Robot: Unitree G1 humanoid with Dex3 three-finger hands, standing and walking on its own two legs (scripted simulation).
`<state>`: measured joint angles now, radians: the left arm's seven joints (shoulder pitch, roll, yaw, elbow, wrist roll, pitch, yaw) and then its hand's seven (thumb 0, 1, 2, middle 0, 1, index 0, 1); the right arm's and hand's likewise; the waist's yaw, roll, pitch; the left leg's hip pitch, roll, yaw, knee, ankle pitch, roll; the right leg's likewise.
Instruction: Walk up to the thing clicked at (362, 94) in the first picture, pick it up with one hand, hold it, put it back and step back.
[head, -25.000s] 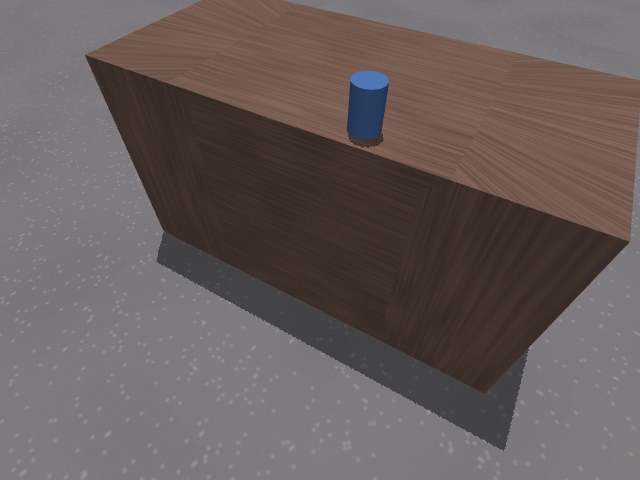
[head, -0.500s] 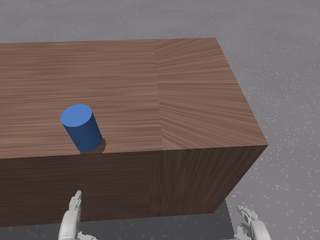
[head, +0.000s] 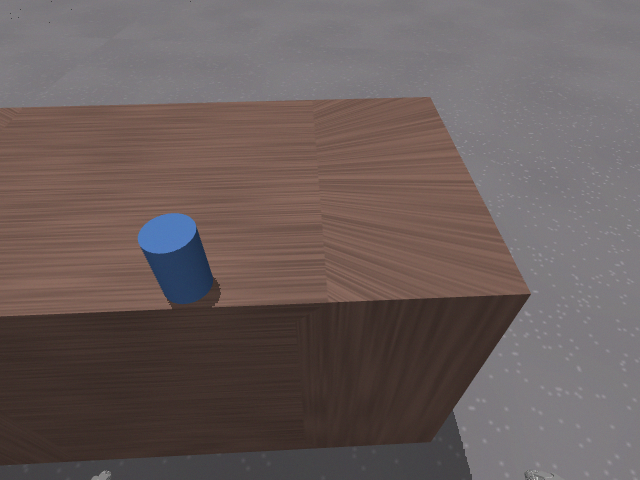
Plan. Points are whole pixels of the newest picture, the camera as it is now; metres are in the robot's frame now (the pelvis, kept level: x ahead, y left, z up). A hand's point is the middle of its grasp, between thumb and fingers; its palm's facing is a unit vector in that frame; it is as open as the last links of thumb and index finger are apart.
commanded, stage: home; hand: left
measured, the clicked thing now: (178, 260) +0.41 +0.22 +0.04
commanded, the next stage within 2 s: stand in 1.56 s
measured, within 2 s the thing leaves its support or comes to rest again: neither
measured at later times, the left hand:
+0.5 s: hand out of the picture +0.00 +0.26 -0.15, palm faces -0.06 -0.93 -0.36, open 17.6 cm
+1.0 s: hand out of the picture +0.08 +0.25 -0.14, palm faces -0.05 -0.93 -0.36, open 17.6 cm
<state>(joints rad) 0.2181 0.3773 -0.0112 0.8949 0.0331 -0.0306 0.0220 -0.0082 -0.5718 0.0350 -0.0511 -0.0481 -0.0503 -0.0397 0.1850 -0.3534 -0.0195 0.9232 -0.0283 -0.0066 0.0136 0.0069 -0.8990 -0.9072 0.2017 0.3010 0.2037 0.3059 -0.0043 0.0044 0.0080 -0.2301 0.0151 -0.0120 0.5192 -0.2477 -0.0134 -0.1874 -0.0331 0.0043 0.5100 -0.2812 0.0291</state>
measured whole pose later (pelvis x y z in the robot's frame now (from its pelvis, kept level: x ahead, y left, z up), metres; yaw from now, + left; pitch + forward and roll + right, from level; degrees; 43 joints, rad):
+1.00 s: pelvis +0.00 -0.01 +0.01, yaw +0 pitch -2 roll +0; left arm 0.12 0.35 -0.02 1.11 0.01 -0.02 0.00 0.00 -0.56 0.04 -0.05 -0.05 -0.05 -0.04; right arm 0.11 -0.36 0.01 1.11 -0.01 -0.01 0.01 0.00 -0.90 -0.91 0.20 0.30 0.20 0.31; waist 0.00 0.01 0.05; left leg -0.16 0.02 -0.01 0.36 -0.17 -0.02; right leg -0.12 -0.02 0.00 0.36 -0.20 0.02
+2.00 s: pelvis +0.01 -0.01 +0.01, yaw +0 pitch -2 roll +0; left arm 0.13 0.36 -0.01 1.12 0.01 -0.01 0.00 0.00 0.13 0.66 -0.19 -0.27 -0.18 -0.26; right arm 0.12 -0.35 0.01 1.13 -0.01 -0.01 0.01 0.00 -0.90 -0.90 0.20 0.30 0.20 0.30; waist 0.00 0.00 0.06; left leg -0.13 0.02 -0.02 0.33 -0.16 -0.02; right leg -0.09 -0.03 -0.01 0.32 -0.20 0.02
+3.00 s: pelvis +0.02 -0.01 +0.01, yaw +0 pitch -2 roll +0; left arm 0.13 0.35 -0.01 1.11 0.01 -0.01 0.00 0.01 0.91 0.90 -0.20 -0.30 -0.20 -0.30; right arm 0.12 -0.35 0.00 1.12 -0.01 -0.01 0.00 0.00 -0.90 -0.90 0.20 0.30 0.20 0.30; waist 0.00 0.00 0.06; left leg -0.12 0.02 -0.02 0.33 -0.17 -0.03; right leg -0.08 -0.02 -0.01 0.32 -0.21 0.02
